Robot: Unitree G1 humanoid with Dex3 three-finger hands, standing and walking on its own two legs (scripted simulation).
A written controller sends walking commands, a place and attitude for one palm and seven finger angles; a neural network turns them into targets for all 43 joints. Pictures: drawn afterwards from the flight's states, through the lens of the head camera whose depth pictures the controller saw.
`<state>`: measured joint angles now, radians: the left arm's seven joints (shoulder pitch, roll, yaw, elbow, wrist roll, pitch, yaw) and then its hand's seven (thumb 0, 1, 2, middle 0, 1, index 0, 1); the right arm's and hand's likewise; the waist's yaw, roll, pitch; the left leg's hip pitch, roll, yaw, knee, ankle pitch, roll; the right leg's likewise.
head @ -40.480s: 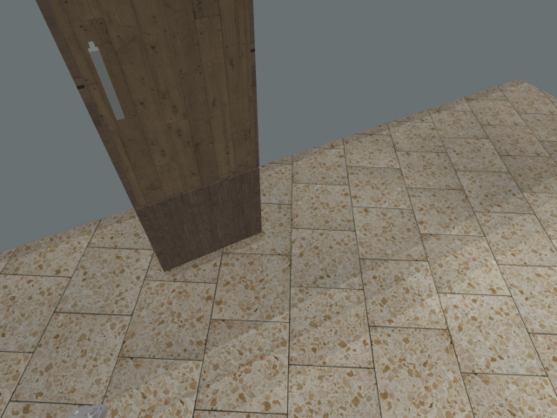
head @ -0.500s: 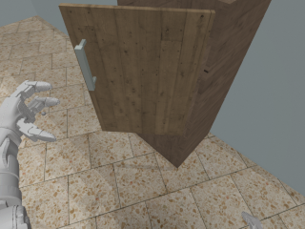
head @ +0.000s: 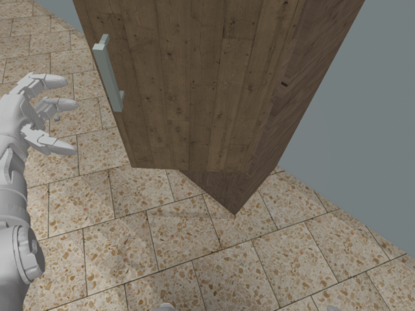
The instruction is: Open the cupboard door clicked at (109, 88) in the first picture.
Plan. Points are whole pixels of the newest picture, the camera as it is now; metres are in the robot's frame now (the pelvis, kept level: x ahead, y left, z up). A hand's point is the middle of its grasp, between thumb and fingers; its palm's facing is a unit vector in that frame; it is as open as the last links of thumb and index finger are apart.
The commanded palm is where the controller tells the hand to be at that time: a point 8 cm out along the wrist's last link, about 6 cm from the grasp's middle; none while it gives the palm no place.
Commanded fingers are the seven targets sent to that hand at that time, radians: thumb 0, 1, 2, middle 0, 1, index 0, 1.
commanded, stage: move the hooked fingers beside the handle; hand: left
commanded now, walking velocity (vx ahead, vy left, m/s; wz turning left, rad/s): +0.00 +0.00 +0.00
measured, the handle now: (112, 75) +0.57 +0.20 +0.11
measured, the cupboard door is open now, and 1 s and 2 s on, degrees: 40 40 40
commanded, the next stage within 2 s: slide the fingers in behind the handle in 1.36 s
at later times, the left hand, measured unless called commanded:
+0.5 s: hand (63, 93) +0.49 +0.28 +0.12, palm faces -0.01 -1.00 +0.00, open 13.9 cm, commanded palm +0.49 +0.32 +0.11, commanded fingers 0.00 -0.50 0.30 -0.30 -1.20 -0.30 -1.20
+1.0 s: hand (67, 89) +0.51 +0.28 +0.11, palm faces -0.01 -1.00 +0.00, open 13.9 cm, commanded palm +0.50 +0.32 +0.11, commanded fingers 0.00 -0.50 0.30 -0.30 -1.20 -0.30 -1.20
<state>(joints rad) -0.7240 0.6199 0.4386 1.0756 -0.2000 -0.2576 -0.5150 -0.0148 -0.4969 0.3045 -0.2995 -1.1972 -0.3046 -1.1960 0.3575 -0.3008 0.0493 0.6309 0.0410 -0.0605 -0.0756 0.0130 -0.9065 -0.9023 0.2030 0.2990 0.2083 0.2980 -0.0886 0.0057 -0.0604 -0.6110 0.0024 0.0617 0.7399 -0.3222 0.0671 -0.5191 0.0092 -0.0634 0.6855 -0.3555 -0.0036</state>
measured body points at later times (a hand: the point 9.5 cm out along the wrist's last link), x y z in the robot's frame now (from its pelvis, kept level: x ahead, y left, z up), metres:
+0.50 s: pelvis +0.00 +0.00 -0.01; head +0.11 +0.02 +0.43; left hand +0.49 +0.33 +0.13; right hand -0.01 -0.29 -0.11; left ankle +0.02 +0.07 -0.71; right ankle -0.01 -0.12 -0.71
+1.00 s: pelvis +0.01 +0.00 -0.01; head +0.13 +0.03 +0.42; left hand +0.51 +0.33 +0.12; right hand -0.01 -0.28 -0.11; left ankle +0.02 +0.07 -0.71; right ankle -0.01 -0.12 -0.71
